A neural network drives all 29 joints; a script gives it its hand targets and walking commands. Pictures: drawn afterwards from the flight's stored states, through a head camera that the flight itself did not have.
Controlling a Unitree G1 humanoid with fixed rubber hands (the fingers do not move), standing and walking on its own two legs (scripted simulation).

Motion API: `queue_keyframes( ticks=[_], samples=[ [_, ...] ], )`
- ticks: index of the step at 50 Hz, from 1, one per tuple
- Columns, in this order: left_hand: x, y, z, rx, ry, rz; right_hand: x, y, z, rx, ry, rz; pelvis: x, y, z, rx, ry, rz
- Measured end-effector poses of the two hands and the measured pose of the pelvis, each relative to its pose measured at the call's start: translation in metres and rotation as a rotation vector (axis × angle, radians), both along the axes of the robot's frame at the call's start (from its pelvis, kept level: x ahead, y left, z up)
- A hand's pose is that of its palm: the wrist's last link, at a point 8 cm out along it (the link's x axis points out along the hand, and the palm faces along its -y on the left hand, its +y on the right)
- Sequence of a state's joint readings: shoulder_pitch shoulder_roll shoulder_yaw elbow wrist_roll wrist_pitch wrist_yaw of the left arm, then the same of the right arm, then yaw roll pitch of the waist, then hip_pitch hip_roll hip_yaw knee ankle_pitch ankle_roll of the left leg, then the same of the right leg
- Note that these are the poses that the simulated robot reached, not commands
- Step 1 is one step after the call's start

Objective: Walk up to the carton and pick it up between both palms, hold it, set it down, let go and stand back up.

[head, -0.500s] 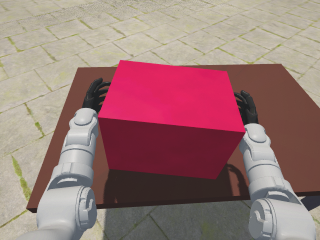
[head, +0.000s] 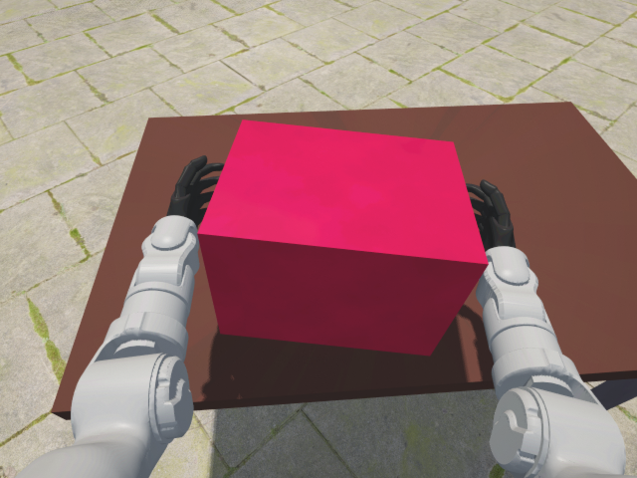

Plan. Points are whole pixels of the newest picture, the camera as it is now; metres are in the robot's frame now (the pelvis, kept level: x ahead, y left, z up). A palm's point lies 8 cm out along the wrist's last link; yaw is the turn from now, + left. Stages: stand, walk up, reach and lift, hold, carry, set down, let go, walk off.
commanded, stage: set down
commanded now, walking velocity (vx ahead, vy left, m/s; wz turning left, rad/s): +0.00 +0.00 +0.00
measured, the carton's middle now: (336, 238) +0.44 +0.01 +0.03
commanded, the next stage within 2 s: none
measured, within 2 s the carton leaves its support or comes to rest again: rests again in 0.70 s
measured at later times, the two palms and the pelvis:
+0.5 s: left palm (186, 222) +0.42 +0.22 +0.08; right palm (488, 241) +0.41 -0.18 +0.07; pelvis +0.00 +0.00 +0.00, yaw +0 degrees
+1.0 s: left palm (185, 230) +0.41 +0.22 +0.07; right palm (486, 243) +0.41 -0.18 +0.07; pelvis -0.01 +0.00 +0.00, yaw +0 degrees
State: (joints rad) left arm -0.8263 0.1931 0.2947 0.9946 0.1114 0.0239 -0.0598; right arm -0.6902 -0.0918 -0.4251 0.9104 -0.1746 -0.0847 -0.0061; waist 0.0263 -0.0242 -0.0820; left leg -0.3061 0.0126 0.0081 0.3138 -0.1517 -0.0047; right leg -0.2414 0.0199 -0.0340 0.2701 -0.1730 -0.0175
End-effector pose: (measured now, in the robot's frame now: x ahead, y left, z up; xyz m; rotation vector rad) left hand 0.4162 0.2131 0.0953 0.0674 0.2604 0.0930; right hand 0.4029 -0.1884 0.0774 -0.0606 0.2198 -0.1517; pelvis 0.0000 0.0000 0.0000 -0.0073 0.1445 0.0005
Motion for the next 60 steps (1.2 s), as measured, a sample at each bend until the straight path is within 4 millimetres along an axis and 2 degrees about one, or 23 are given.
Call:
queue_keyframes(
  ticks=[14,43,60],
  samples=[
    [0.005,0.002,-0.008,-0.013,-0.005,0.003,0.006,0.001,-0.004,0.004,-0.007,-0.001,-0.001,0.001,-0.001,0.001,0.033,-0.008],
    [-0.002,0.008,-0.026,-0.029,-0.019,0.013,0.006,0.007,-0.007,0.021,-0.028,0.004,-0.007,0.003,-0.002,-0.001,0.057,-0.001],
    [-0.003,0.008,-0.028,-0.034,-0.029,0.013,0.004,0.007,-0.009,0.021,-0.044,0.002,-0.009,0.004,-0.002,0.0,0.057,0.001]
  ],
)
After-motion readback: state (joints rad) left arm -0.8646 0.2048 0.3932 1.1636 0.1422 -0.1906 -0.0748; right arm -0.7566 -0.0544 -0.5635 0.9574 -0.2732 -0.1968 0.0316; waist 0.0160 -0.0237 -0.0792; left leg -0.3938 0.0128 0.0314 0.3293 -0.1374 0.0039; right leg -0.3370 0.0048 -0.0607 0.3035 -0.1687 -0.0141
